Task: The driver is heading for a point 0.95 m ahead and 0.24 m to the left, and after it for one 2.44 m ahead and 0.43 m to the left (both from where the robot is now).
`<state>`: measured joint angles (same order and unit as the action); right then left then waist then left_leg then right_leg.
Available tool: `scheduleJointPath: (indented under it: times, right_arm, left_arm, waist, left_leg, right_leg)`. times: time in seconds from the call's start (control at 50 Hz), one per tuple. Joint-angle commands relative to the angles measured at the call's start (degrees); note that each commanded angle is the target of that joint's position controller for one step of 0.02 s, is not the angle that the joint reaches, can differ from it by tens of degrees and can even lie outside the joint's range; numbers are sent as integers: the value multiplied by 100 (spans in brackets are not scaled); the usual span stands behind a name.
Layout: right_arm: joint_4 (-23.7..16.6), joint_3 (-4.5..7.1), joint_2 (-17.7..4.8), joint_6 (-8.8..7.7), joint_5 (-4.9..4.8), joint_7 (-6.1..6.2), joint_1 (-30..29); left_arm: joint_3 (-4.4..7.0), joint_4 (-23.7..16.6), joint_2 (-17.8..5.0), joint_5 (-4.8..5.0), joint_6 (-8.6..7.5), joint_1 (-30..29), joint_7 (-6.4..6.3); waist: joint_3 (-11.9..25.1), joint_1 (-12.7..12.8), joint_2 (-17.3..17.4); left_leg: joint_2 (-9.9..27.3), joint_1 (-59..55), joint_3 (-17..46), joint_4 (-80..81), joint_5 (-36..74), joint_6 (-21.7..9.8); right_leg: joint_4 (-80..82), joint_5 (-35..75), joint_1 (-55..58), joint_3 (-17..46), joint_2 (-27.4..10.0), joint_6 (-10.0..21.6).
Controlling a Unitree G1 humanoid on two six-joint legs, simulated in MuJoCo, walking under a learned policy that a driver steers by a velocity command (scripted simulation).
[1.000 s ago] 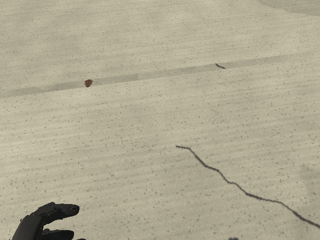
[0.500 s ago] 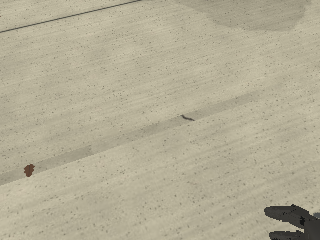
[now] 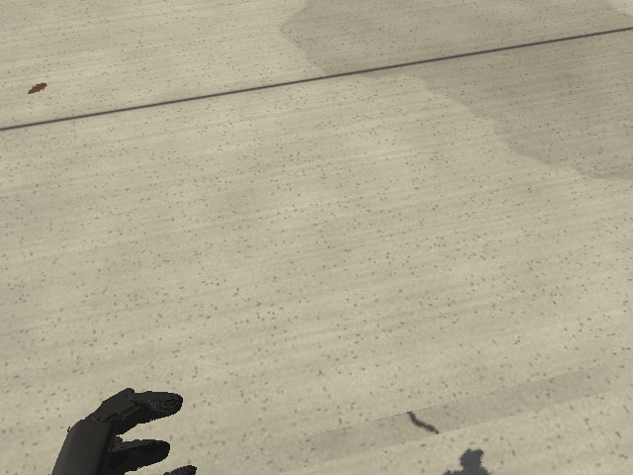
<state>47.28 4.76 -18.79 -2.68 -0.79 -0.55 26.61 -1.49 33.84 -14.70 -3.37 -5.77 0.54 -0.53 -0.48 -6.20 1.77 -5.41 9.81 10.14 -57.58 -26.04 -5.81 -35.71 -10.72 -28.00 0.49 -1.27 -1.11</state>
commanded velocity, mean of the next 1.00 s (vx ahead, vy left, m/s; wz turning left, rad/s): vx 1.00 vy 0.00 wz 0.59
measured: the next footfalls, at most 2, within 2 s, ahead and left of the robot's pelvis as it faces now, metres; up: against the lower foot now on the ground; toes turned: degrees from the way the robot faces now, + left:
left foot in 0.36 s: +0.47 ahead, +0.11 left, +0.00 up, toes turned +24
right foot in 0.78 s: +0.91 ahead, +0.10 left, -0.12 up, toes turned +35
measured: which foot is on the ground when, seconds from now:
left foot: up 0.00-0.34, down 0.36-0.78, up 0.80-1.00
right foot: down 0.00-0.36, up 0.38-0.76, down 0.78-1.00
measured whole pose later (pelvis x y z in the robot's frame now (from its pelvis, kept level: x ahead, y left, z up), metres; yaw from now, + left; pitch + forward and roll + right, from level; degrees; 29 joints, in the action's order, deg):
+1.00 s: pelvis +0.89 +0.20 -0.11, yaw +33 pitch +1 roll -3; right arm 40.5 -0.5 -15.2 -3.5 3.4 -2.5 2.2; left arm 2.5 57.0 -11.6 -1.3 -4.4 32.8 0.3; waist -0.5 3.8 3.5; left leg 4.0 38.4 1.7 -59.5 -11.8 -1.5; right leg -25.2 -20.5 -5.4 1.0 6.0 2.9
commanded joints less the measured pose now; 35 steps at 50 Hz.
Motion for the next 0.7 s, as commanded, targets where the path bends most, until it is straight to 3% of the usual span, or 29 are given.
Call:
scheduleJointPath:
  times: [0.02, 0.04, 0.06, 0.08, 0.12, 0.18, 0.2, 0.24, 0.26, 0.28, 0.3, 0.32, 0.34, 0.36, 0.38, 0.4, 0.42, 0.44, 0.46, 0.48, 0.5, 0.52, 0.54, 0.56, 0.58, 0.6, 0.64, 0.66, 0.7]
  right_arm:
    - [-850, -29, -428, -20, 153, -20, -875]
    - [-861, -28, -365, 33, 185, -98, -1057]
    - [-934, -48, -235, 112, 246, -181, -1134]
    - [-1016, -80, -117, 202, 269, -237, -1210]
    - [-1290, -142, 19, 333, 267, -302, -1590]
    - [-1687, -232, -13, 362, 287, -402, -2162]
    - [-1708, -259, -26, 360, 245, -434, -2238]
    - [-1797, -278, -168, 329, 232, -577, -2725]
    - [-1782, -278, -190, 308, 230, -619, -2846]
    - [-1695, -270, -203, 287, 230, -635, -2711]
    - [-1456, -186, -337, 284, 250, -601, -2002]
    - [-1122, -49, -625, 247, 200, -523, -996]
    - [-772, 89, -871, 251, 235, -415, 181]
    - [-441, 267, -1197, 278, 230, -257, 1128]
    - [-418, 405, -1571, 359, 20, -101, 629]
    - [-722, 350, -1839, 346, 112, -118, -2]
    - [-1018, 374, -1746, 350, 152, -14, 14]
    - [-961, 292, -1394, 308, 172, 61, -386]
    - [-936, 236, -1236, 239, 191, 73, -774]
    - [-935, 197, -1162, 143, 256, 76, -903]
    - [-847, 139, -1062, 50, 255, 68, -944]
    - [-771, 145, -1111, -18, 256, 64, -1011]
    - [-665, 136, -1086, -144, 344, 16, -906]
    - [-491, 96, -872, -260, 202, 38, -815]
    - [-390, 53, -707, -315, 58, 37, -930]
    - [-346, 29, -661, -314, 35, 37, -989]
    - [-258, 19, -556, -276, 23, 31, -733]
    - [-192, 10, -540, -260, 51, 29, -464]
    - [-54, 17, -576, -209, 233, 101, -85]
  left_arm:
    - [485, 185, -905, 53, 72, 1753, -81]
    - [453, 293, -770, 22, 59, 1726, -62]
    - [429, 455, -703, 54, 30, 1849, -75]
    - [423, 623, -634, 128, -17, 1986, -57]
    - [408, 842, -508, 250, -109, 2111, 2]
    - [418, 955, -613, 223, -192, 1829, 9]
    - [427, 1008, -645, 214, -205, 1774, 16]
    - [472, 1102, -864, 226, -207, 1887, 2]
    - [509, 1169, -1009, 221, -196, 2057, -15]
    - [549, 1219, -1168, 212, -181, 2217, -38]
    - [588, 1169, -1343, 208, -157, 2111, -81]
    - [617, 957, -1473, 234, -110, 1774, -105]
    - [657, 800, -1638, 273, -44, 1358, -111]
    - [705, 725, -1682, 300, 13, 968, -39]
    - [607, 722, -1079, 159, 24, 1144, 46]
    - [470, 201, -822, 124, -41, 1901, 21]
    - [432, -47, -1104, 123, -165, 1505, 10]
    - [455, 43, -1257, 101, -193, 1368, 11]
    - [495, 184, -1308, 56, -93, 1422, 29]
    - [500, 279, -1289, -23, 65, 1504, 10]
    - [516, 321, -1250, -69, 242, 1502, 11]
    - [420, 274, -942, -115, 354, 1402, 36]
    - [378, 185, -773, -9, 343, 1098, 66]
    - [377, 33, -673, 124, 285, 815, 120]
    - [316, 106, -511, 73, 220, 882, 246]
    - [305, 270, -423, 87, 178, 1024, 370]
    - [283, 323, -415, 227, 156, 846, 485]
    - [274, 240, -427, 237, 146, 487, 472]
    - [321, 145, -537, 196, 117, -35, 338]
  waist:
    - [748, 1188, -653]
    - [403, 1086, -461]
    - [174, 958, -594]
    - [14, 866, -793]
    - [-111, 727, -770]
    - [-359, 487, -749]
    - [-463, 426, -650]
    - [-817, 511, -319]
    - [-821, 566, -304]
    - [-629, 510, -442]
    - [-190, 83, -692]
    - [415, -485, -787]
    - [932, -1151, -783]
    - [1135, -1588, -283]
    - [476, -1065, 1332]
    - [1120, -38, 1420]
    - [1475, -251, 686]
    - [474, 154, -266]
    - [-48, 591, -654]
    - [-256, 767, -718]
    - [-402, 914, -905]
    - [-453, 971, -753]
    - [-446, 821, -519]
    - [-462, 809, -396]
    - [-213, 904, -363]
    - [-52, 909, -375]
    - [-164, 670, -107]
    - [-340, 444, -69]
    - [-671, 148, -9]
  left_leg:
    - [689, 3855, -544, -2081, 772, -45]
    - [838, 3695, -568, -1896, 905, 19]
    - [959, 3619, -553, -1797, 922, 58]
    - [1067, 3625, -581, -1724, 933, 86]
    - [1158, 3869, -657, -1619, 1024, 111]
    - [1132, 3697, -890, -844, 1992, 108]
    - [1113, 3415, -1039, -297, 2386, 52]
    - [928, 2788, -1532, 961, 2826, -106]
    - [705, 2448, -1859, 1291, 2831, -209]
    - [429, 1853, -2074, 1323, 2809, -271]
    - [313, 1258, -2032, 856, 2953, -498]
    - [46, -28, -2196, 565, 3086, -569]
    - [-48, -1502, -1891, 446, 2559, -772]
    - [61, -2900, -1355, 855, 2058, -1111]
    - [500, -3026, -541, 1483, 2795, -1431]
    - [1369, -3743, 1536, 2137, 3337, -2200]
    - [1921, -3321, 3143, 3506, 1891, -2499]
    - [1872, -2039, 3377, 4073, 1276, -2197]
    - [1715, -788, 3104, 3942, 1198, -2054]
    - [1576, 33, 2817, 3788, 1432, -2000]
    - [1501, 767, 2446, 3764, 1531, -1889]
    - [1294, 1434, 1935, 3878, 1686, -1794]
    - [1056, 1700, 1461, 3893, 1986, -1650]
    - [702, 2082, 1122, 3796, 1547, -1338]
    - [383, 2390, 709, 3622, 761, -1000]
    - [222, 2441, 432, 3440, 426, -865]
    - [275, 2161, 340, 3129, 222, -743]
    - [389, 1903, 455, 3008, 223, -711]
    - [563, 942, 659, 2523, 552, -658]
  right_leg:
    - [1935, -2539, 3820, 3208, -2133, 949]
    - [2015, -1486, 3306, 2429, -1876, 844]
    - [2084, -867, 2963, 1830, -1676, 765]
    - [2122, -301, 2759, 1402, -1586, 681]
    - [2245, 783, 2701, 710, -1536, 593]
    - [2585, 1564, 2250, -379, -1303, 469]
    - [2655, 1680, 2088, -751, -1153, 398]
    - [2949, 2079, 1864, -1268, -996, 315]
    - [2898, 2906, 2042, -1443, -980, 264]
    - [2515, 4401, 2180, -1620, -951, 214]
    - [1839, 6081, 2466, -1698, -1116, 111]
    - [731, 6980, 2101, -1744, -1075, 126]
    - [-923, 7209, 1381, -1540, -1239, 154]
    - [-3295, 4964, 219, -1374, -979, 143]
    - [-6027, -1535, -1199, -1402, 297, 31]
    - [-6508, -2081, -2661, -350, 86, -162]
    - [-6006, -1735, -2657, 271, 108, -271]
    - [-4935, -1391, -2400, 487, -220, -209]
    - [-4110, -1308, -1703, 615, -403, -245]
    - [-3678, -1624, -1206, 630, -450, -280]
    - [-3057, -2094, -719, 564, -520, -326]
    - [-2500, -2057, -174, 300, -542, -331]
    - [-2148, -321, 46, 119, -520, -223]
    - [-1239, 1397, 393, 306, -572, -71]
    - [-621, 2819, 1288, 301, -544, 126]
    - [-413, 3573, 1734, 135, -428, 219]
    - [-52, 3870, 1826, -10, -332, 214]
    - [148, 3672, 1619, -25, -313, 190]
    - [795, 3033, 1040, -49, -308, 133]
Over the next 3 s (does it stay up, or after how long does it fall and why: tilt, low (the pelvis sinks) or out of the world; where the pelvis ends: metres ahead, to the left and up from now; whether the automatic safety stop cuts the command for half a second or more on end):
stays up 2.57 0.31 -0.12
